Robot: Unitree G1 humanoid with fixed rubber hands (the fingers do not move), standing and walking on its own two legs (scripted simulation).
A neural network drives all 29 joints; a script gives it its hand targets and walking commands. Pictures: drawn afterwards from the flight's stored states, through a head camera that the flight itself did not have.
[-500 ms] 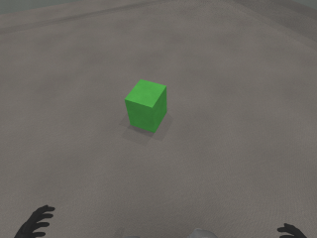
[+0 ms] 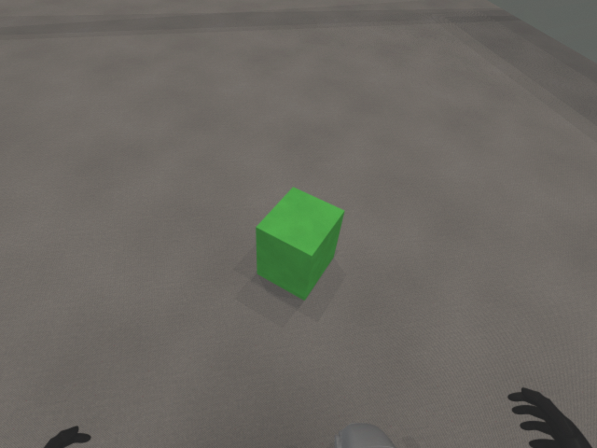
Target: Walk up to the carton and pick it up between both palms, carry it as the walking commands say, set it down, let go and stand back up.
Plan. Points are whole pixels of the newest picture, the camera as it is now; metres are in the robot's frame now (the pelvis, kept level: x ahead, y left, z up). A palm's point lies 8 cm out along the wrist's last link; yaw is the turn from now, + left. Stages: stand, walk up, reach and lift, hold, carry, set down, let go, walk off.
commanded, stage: walk up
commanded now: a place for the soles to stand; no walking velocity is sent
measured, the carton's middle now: (298, 243) +0.91 -0.06 -0.61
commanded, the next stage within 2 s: none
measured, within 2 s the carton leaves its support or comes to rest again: neither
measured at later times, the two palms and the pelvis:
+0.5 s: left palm (103, 322) +0.30 +0.28 -0.02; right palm (520, 321) +0.32 -0.37 -0.06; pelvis +0.20 -0.05 +0.01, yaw -1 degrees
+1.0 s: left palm (167, 210) +0.55 +0.25 -0.06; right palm (504, 265) +0.43 -0.39 -0.06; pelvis +0.38 -0.06 -0.01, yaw -3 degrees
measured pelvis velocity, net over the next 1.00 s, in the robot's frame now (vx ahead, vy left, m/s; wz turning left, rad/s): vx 0.38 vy -0.06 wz -0.05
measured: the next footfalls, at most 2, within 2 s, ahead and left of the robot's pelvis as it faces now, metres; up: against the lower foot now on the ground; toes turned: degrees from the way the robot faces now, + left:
right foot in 0.24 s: +0.26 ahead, -0.18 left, +0.00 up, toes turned -6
left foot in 0.64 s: +0.42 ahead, +0.08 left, +0.00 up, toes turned +0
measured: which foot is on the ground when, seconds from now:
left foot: down 0.00-0.24, up 0.26-0.62, down 0.64-1.00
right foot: up 0.00-0.22, down 0.24-0.64, up 0.66-0.96, down 0.98-1.00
